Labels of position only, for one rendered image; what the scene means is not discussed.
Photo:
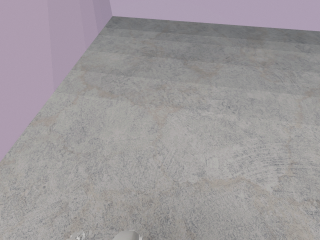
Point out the robot left thigh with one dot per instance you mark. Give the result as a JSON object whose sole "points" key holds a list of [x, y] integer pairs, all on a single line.
{"points": [[128, 235]]}

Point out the left robot hand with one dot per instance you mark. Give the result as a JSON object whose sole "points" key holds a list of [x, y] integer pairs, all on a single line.
{"points": [[81, 235]]}

